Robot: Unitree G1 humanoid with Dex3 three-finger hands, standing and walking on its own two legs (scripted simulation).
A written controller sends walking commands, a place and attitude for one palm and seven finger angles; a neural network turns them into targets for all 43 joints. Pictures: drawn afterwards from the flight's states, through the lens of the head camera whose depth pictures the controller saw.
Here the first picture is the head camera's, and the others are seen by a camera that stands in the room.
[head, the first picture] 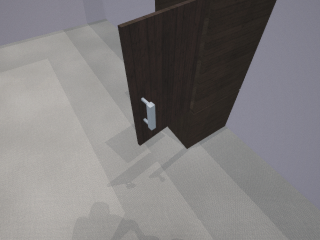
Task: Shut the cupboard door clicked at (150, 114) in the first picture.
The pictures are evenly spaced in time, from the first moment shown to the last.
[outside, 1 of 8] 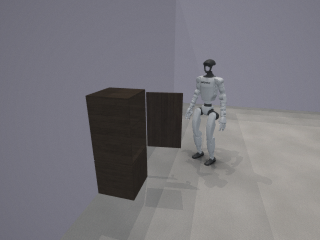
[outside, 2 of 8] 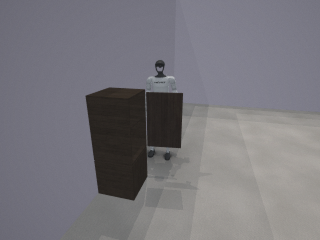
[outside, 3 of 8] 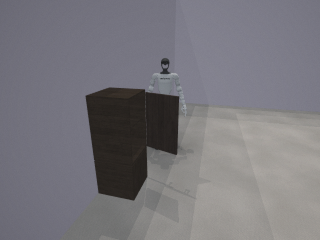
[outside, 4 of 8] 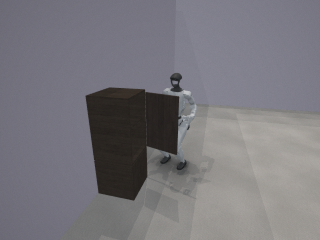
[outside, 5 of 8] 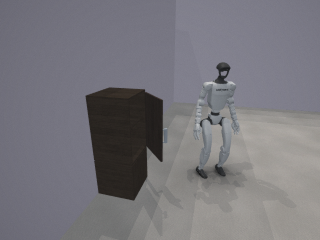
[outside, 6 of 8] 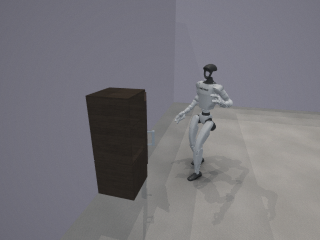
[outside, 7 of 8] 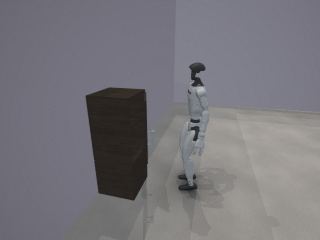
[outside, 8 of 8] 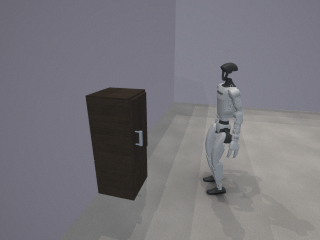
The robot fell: no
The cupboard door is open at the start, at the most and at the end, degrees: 98 98 0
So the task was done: yes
